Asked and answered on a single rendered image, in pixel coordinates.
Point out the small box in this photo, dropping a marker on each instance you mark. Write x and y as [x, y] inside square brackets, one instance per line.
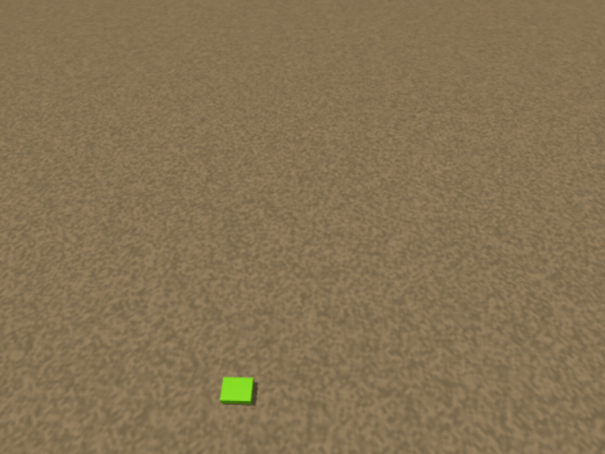
[237, 390]

